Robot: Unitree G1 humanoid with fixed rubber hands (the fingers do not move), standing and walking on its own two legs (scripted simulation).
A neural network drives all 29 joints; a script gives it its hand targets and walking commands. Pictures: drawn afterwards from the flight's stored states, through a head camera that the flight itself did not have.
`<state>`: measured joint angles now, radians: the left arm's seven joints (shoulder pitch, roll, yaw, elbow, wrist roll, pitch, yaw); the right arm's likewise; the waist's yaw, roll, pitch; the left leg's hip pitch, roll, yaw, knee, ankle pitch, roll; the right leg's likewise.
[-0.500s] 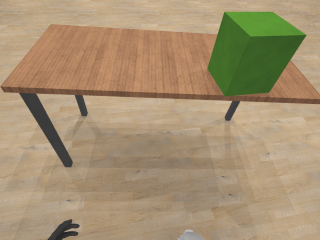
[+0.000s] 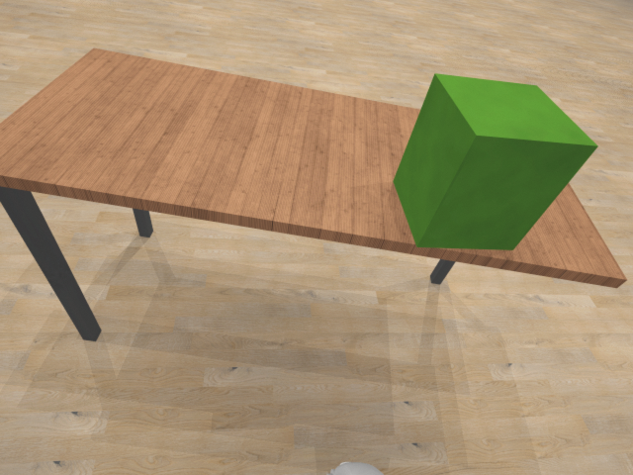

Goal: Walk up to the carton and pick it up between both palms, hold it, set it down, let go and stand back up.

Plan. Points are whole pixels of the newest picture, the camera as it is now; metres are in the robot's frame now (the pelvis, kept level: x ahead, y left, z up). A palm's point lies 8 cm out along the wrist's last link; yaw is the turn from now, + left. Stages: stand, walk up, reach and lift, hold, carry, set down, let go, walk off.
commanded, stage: walk up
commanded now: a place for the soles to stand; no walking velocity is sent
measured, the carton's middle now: (476, 167) +0.66 -0.31 +0.07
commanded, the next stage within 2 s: none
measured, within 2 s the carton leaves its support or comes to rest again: neither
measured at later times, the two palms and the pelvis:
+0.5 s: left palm (215, 460) +0.19 +0.12 -0.12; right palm (576, 452) +0.21 -0.42 -0.11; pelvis +0.10 -0.16 -0.02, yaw -1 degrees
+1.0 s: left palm (308, 403) +0.26 -0.01 -0.09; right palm (624, 423) +0.25 -0.53 -0.11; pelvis +0.14 -0.27 -0.01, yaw +2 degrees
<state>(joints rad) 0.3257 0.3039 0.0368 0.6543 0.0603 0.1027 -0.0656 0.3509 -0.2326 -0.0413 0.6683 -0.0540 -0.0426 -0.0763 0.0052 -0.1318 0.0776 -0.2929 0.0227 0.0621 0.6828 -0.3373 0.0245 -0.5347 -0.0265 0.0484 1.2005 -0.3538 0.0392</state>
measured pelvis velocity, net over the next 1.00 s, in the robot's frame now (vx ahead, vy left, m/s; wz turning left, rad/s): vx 0.14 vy -0.27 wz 0.04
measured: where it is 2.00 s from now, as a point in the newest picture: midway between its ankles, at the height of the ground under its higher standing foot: outside the picture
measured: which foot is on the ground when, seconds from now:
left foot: down 0.00-0.24, up 0.26-0.46, down 0.48-0.80, up 0.82-0.98, down 1.00-1.00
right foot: up 0.00-0.22, down 0.24-0.50, up 0.52-0.76, down 0.78-1.00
